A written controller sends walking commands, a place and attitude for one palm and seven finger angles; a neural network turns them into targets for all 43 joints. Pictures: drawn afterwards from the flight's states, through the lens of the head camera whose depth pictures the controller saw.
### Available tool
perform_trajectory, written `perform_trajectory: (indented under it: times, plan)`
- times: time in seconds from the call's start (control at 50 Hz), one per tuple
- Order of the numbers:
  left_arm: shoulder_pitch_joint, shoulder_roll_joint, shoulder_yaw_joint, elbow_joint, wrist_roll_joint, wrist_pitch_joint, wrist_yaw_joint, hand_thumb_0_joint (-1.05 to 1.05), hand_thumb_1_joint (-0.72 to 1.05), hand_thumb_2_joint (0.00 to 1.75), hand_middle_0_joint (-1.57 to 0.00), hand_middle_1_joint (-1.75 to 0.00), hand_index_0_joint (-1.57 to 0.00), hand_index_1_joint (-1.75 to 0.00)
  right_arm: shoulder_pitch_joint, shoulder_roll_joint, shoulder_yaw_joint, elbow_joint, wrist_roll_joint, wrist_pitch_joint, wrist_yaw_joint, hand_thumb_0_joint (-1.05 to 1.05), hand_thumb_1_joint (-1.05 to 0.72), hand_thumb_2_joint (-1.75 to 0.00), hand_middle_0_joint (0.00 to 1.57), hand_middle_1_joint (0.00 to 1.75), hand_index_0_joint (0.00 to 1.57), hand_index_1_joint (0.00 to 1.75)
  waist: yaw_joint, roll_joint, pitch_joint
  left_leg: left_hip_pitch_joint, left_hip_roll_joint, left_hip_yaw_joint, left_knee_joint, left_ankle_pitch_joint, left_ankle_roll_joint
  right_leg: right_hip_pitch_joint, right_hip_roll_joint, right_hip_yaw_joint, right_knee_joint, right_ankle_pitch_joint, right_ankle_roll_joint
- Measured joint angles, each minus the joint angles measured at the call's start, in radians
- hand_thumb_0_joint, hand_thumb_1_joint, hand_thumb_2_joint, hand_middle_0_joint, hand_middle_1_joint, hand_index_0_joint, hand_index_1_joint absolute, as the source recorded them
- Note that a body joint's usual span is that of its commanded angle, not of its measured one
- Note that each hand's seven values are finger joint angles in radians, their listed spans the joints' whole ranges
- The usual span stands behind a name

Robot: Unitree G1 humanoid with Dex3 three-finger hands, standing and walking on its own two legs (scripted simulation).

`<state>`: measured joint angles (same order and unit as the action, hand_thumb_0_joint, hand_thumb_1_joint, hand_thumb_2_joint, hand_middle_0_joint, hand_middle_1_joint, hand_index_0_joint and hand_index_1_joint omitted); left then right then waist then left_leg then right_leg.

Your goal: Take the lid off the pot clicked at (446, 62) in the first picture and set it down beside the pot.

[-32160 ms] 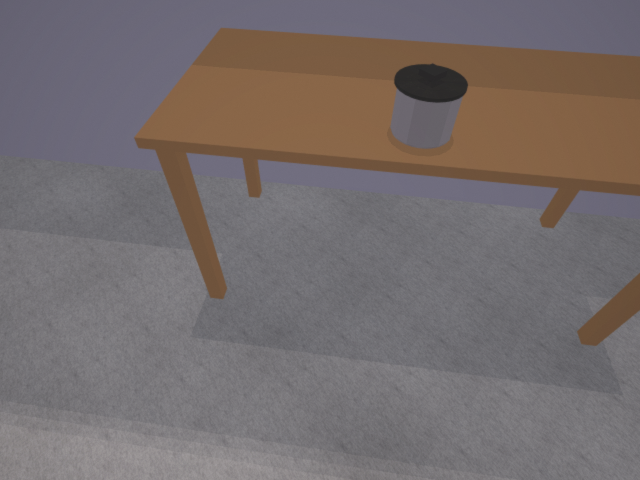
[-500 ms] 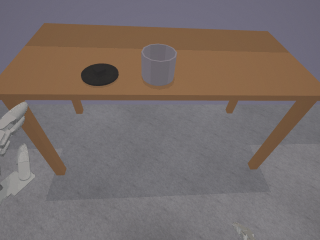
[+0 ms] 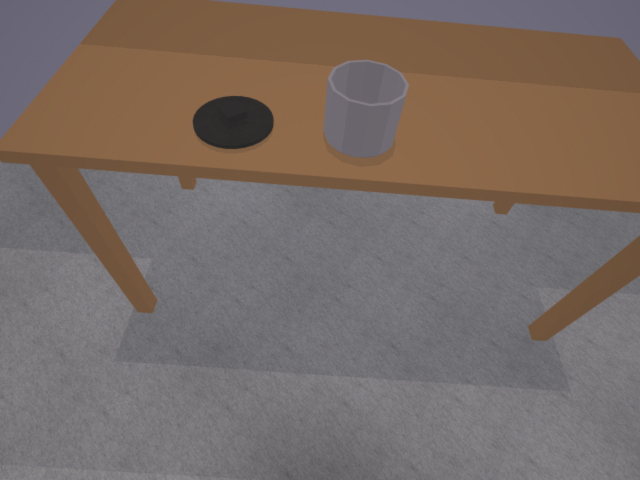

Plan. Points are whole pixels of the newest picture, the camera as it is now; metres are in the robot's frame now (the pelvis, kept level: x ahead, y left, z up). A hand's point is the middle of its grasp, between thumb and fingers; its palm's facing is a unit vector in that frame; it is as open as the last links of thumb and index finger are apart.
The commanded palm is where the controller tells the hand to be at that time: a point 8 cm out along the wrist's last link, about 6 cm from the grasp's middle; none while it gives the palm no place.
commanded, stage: stop stepping back and stand still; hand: left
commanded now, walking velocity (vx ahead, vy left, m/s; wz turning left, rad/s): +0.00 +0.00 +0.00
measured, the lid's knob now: (232, 111) +0.73 +0.21 -0.01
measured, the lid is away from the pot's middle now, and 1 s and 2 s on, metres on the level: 0.25 0.25 0.25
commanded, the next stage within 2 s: let the arm hang, fingers relaxed in 0.46 s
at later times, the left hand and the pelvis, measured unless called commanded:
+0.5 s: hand out of the picture +0.07 +0.18 -0.17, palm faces +0.01 -0.98 -0.20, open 7.2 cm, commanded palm none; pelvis +0.03 +0.00 +0.01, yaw -2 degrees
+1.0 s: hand out of the picture +0.05 +0.17 -0.17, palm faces +0.00 -0.98 -0.19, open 7.3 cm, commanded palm none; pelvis +0.03 +0.00 +0.01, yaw -2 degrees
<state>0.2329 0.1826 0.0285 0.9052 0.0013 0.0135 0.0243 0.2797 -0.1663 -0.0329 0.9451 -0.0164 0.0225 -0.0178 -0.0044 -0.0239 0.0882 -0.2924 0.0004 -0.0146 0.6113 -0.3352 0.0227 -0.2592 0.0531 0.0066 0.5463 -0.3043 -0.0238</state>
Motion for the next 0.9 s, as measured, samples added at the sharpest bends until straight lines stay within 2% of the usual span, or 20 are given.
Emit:
perform_trajectory:
  times: [0.14,0.26,0.4,0.9]
  plan:
    - [0.002,0.039,-0.004,0.119,-0.005,0.004,0.004,-0.01,0.94,0.90,-0.20,-0.30,-0.20,-0.30,0.032,0.038,0.011,0.063,0.010,-0.011,-0.023,0.01,-0.90,-0.90,0.20,0.30,0.20,0.30,0.002,0.010,0.013,0.068,-0.016,0.018,-0.107,0.036,0.008,0.051,-0.018,0.016,-0.076,0.023,0.011]
    - [0.003,0.017,-0.011,0.158,-0.002,-0.001,0.011,0.00,0.92,0.90,-0.19,-0.30,-0.19,-0.30,0.023,0.044,0.006,0.097,0.010,-0.010,-0.027,0.02,-0.92,-0.90,0.21,0.30,0.20,0.30,-0.003,0.032,-0.005,0.100,-0.015,0.027,-0.123,0.029,0.008,0.079,-0.018,0.026,-0.090,0.019,0.011]
    - [-0.014,-0.024,-0.013,0.166,0.001,-0.009,0.020,0.00,0.92,0.90,-0.19,-0.30,-0.20,-0.30,0.011,0.038,0.000,0.115,0.009,-0.016,-0.028,0.02,-0.93,-0.90,0.21,0.30,0.20,0.30,-0.004,0.028,-0.027,0.122,-0.014,0.033,-0.122,0.017,0.008,0.096,-0.016,0.032,-0.084,0.007,0.010]
    - [0.014,-0.027,-0.008,0.182,0.002,-0.010,0.018,0.00,0.92,0.90,-0.20,-0.30,-0.20,-0.30,0.024,0.051,0.002,0.132,0.010,-0.022,-0.032,0.01,-0.92,-0.90,0.20,0.30,0.20,0.30,-0.006,0.020,-0.032,0.144,-0.005,0.046,-0.137,0.016,0.005,0.113,-0.008,0.045,-0.100,0.012,0.007]
